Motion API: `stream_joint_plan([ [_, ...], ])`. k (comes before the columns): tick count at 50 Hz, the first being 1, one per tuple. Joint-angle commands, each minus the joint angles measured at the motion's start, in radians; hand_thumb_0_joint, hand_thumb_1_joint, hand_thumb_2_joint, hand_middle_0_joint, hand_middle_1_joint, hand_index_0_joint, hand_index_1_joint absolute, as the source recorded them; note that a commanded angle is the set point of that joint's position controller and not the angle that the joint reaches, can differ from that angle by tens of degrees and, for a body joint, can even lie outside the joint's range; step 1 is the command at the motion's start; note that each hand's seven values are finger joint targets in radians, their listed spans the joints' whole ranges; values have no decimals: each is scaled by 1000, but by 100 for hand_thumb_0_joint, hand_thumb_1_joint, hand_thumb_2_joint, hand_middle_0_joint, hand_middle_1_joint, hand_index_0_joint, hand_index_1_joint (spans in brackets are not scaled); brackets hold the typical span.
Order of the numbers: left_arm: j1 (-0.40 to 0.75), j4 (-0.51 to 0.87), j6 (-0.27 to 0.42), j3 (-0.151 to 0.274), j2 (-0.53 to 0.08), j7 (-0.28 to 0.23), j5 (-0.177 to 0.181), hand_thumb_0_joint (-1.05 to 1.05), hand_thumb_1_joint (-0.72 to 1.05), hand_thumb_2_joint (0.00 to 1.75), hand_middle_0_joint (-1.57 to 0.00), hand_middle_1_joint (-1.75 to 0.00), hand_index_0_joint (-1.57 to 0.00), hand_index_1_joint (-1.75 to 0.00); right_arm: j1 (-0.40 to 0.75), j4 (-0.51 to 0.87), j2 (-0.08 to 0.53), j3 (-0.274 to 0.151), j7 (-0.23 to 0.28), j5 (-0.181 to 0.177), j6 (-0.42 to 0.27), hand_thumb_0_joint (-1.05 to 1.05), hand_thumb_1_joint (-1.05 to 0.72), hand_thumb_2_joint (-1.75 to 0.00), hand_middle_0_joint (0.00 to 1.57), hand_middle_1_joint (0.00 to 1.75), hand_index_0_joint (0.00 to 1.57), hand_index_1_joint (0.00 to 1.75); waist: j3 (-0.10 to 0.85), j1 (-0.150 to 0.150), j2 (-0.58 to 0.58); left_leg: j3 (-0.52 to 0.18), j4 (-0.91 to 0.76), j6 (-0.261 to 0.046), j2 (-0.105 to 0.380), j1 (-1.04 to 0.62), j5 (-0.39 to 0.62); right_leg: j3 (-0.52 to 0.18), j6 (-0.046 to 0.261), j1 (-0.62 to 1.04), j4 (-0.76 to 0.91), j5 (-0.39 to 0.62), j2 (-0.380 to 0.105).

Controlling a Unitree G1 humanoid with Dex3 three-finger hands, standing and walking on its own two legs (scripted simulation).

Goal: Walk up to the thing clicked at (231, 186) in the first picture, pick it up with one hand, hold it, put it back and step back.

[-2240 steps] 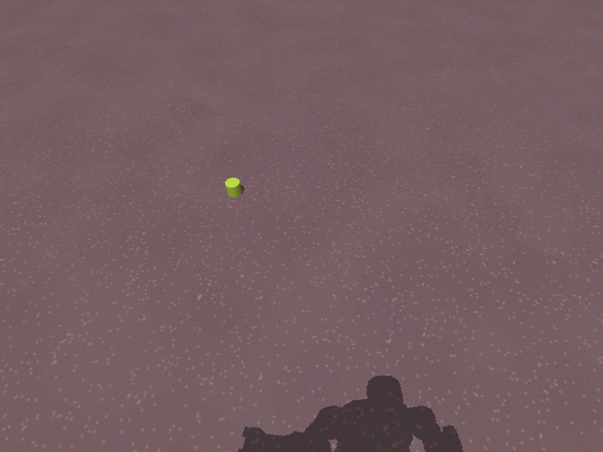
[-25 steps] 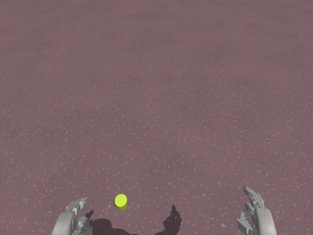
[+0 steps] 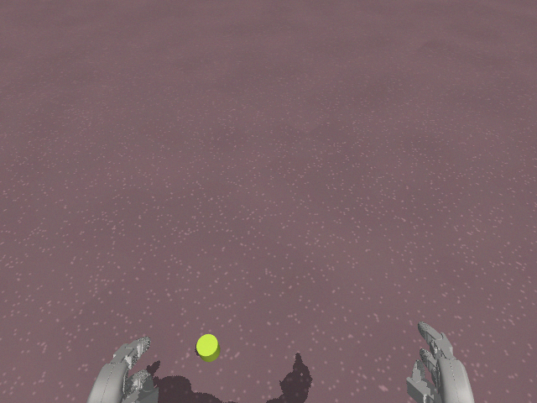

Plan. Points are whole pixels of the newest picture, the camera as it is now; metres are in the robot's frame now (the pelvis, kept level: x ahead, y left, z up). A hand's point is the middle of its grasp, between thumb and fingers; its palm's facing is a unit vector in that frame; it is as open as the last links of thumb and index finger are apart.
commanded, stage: home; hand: left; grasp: from above
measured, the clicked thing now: (208, 348) +0.43 +0.22 -0.68
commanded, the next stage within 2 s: stand in 0.50 s
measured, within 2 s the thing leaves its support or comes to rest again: neither
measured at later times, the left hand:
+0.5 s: hand (154, 400) +0.16 +0.18 -0.04, palm faces +0.04 -0.98 -0.21, open 7.4 cm
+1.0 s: hand out of the picture +0.08 +0.24 -0.11, palm faces +0.02 -0.94 -0.35, open 7.4 cm
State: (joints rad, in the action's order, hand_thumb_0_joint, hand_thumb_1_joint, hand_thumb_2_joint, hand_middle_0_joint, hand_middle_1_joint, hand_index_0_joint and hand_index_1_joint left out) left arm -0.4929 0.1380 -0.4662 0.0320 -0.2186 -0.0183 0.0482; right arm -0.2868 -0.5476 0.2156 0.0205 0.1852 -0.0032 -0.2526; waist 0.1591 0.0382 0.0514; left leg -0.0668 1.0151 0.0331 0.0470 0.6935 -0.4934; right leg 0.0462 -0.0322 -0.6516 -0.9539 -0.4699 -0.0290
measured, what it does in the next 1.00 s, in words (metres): stands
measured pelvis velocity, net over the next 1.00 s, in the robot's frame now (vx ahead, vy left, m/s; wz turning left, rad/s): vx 0.00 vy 0.00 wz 0.01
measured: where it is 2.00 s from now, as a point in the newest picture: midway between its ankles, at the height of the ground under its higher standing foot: outside the picture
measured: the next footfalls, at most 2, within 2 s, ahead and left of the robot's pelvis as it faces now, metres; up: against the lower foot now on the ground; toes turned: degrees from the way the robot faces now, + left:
none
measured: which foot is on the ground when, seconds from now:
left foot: down 0.00-1.00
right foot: down 0.00-1.00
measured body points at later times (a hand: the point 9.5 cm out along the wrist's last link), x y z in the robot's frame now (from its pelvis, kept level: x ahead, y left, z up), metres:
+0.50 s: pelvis +0.00 +0.00 +0.00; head +0.02 +0.00 +0.45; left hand +0.15 +0.23 -0.03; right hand +0.16 -0.25 -0.06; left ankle +0.01 +0.14 -0.68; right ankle +0.00 -0.14 -0.68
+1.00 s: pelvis +0.00 +0.00 +0.04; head +0.02 +0.01 +0.49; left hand +0.07 +0.29 -0.09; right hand +0.09 -0.28 -0.09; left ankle +0.01 +0.14 -0.68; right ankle +0.00 -0.14 -0.68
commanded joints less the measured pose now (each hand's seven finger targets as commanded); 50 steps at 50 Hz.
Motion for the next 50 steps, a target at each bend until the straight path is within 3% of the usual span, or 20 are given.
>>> stream_joint_plan([
  [1, 15, 193, 51, 56, -102, -6, -7, 0, 90, 90, -20, -30, -20, -30, 69, 158, 124, -49, 14, 0, -53, 0, -90, -90, 20, 30, 20, 30, 83, 1, -4, 31, -169, -36, -40, -97, 219, 32, 26, 50, 150, 186, 48],
  [9, 41, 219, 55, 79, -132, -11, -4, 0, 90, 90, -20, -30, -20, -30, 71, 162, 124, -50, 16, -2, -49, 0, -90, -90, 20, 30, 20, 30, 67, -1, -19, 38, -163, -41, -42, -84, 182, 27, 23, 45, 166, 156, 44],
  [10, 17, 192, 51, 54, -102, -10, -4, 0, 90, 90, -20, -30, -20, -30, 67, 165, 118, -46, 16, -2, -49, 0, -90, -90, 20, 30, 20, 30, 81, 3, -23, 36, -161, -40, -44, -83, 189, 27, 23, 49, 164, 164, 43],
  [13, -18, 159, 42, 53, -86, -7, 0, 0, 90, 90, -20, -30, -20, -30, 70, 166, 124, -48, 15, -3, -50, 0, -90, -90, 20, 30, 20, 30, 75, 0, -20, 37, -164, -39, -42, -84, 186, 29, 24, 49, 159, 162, 45],
  [14, 29, 232, 51, 67, -121, -8, -2, 0, 90, 90, -20, -30, -20, -30, 74, 167, 124, -50, 14, -3, -48, 0, -90, -90, 20, 30, 20, 30, 85, -7, 3, 36, -168, -37, -41, -78, 178, 31, 27, 44, 155, 151, 46],
  [18, 7, 192, 46, 49, -99, -8, -2, 0, 90, 90, -20, -30, -20, -30, 70, 164, 122, -46, 15, -4, -48, 0, -90, -90, 20, 30, 20, 30, 72, 3, -21, 37, -162, -40, -44, -74, 176, 29, 24, 43, 160, 154, 43],
  [20, 33, 228, 49, 65, -124, -11, -3, 0, 90, 90, -20, -30, -20, -30, 70, 168, 122, -48, 16, -5, -46, 0, -90, -90, 20, 30, 20, 30, 78, 0, -7, 39, -161, -40, -44, -75, 167, 27, 25, 39, 163, 146, 42],
  [21, -1, 180, 43, 45, -92, -8, 0, 0, 90, 90, -20, -30, -20, -30, 74, 170, 122, -45, 15, -5, -47, 0, -90, -90, 20, 30, 20, 30, 71, 3, -21, 30, -168, -40, -40, -73, 166, 32, 25, 40, 158, 144, 46],
  [23, 18, 207, 46, 62, -106, -9, -2, 0, 90, 90, -20, -30, -20, -30, 74, 172, 124, -49, 14, -5, -48, 0, -90, -90, 20, 30, 20, 30, 69, -2, 4, 28, -177, -37, -37, -74, 148, 32, 27, 30, 153, 126, 46],
  [29, 23, 219, 51, 70, -120, -13, -3, 0, 90, 90, -20, -30, -20, -30, 62, 166, 123, -50, 16, -4, -48, 0, -90, -90, 20, 30, 20, 30, 89, 1, 5, 30, -164, -36, -37, -91, 200, 31, 28, 39, 145, 168, 47],
  [30, 301, -132, 270, 60, -203, -50, -117, 0, 90, 90, -20, -30, -20, -30, 117, -90, 253, -87, -43, 114, 66, 0, -90, -90, 20, 30, 20, 30, -134, -75, -77, -14, -225, -84, -6, -120, 417, -24, 60, 221, 169, 191, -25],
  [31, 197, -319, 338, 76, -218, -42, -119, 0, 90, 90, -20, -30, -20, -30, 133, -99, 261, -104, -76, 122, 110, 0, -90, -90, 20, 30, 20, 30, -61, -80, -125, 29, -217, -104, -15, -171, 384, -96, 89, 252, 218, 179, -46],
  [32, 185, -374, 371, 73, -232, -38, -127, 0, 90, 90, -20, -30, -20, -30, 131, -90, 249, -100, -99, 121, 130, 0, -90, -90, 20, 30, 20, 30, -45, -63, -161, 37, -214, -104, -24, -192, 351, -141, 111, 250, 242, 174, -65],
  [33, 212, -401, 389, 65, -229, -31, -124, 0, 90, 90, -20, -30, -20, -30, 112, -81, 247, -96, -113, 121, 146, 0, -90, -90, 20, 30, 20, 30, -73, -39, -115, 24, -239, -98, -31, -192, 312, -131, 110, 214, 249, 170, -49],
  [35, 256, -477, 419, 56, -236, -23, -116, 0, 90, 90, -20, -30, -20, -30, 112, -124, 214, -86, -150, 68, 154, 0, -90, -90, 20, 30, 20, 30, -37, -56, -53, 9, -288, -99, -29, -259, 283, -107, 88, 290, 224, 234, -58],
  [37, 260, -550, 423, 65, -228, -20, -105, 0, 90, 90, -20, -30, -20, -30, 137, -144, 230, -97, -166, 52, 165, 0, -90, -90, 20, 30, 20, 30, -44, -70, -92, 16, -296, -92, -29, -306, 287, -108, 79, 261, 258, 208, -60],
  [40, 300, -665, 442, 61, -225, -24, -103, 0, 90, 90, -20, -30, -20, -30, 144, -192, 223, -109, -174, 49, 185, 0, -90, -90, 20, 30, 20, 30, -61, -62, -115, 4, -326, -92, -24, -331, 227, -119, 69, 269, 327, 145, -73],
  [42, 313, -723, 453, 63, -221, -23, -103, 0, 90, 90, -20, -30, -20, -30, 138, -215, 239, -113, -174, 58, 193, 0, -90, -90, 20, 30, 20, 30, -84, -61, -45, -35, -393, -98, 0, -333, 197, -87, 57, 282, 314, 135, -52],
  [45, 289, -816, 468, 61, -213, -24, -97, 0, 90, 90, -20, -30, -20, -30, 151, -252, 247, -114, -170, 56, 197, 0, -90, -90, 20, 30, 20, 30, -91, -75, 12, -71, -446, -101, 28, -354, 289, -57, 45, 343, 323, 218, -40],
  [50, 302, -937, 479, 61, -238, -28, -88, 0, 90, 90, -20, -30, -20, -30, 118, -321, 250, -111, -155, 44, 212, 0, -90, -90, 20, 30, 20, 30, -109, -53, -44, -43, -455, -88, 20, -416, 393, -78, 59, 402, 398, 340, -68],
])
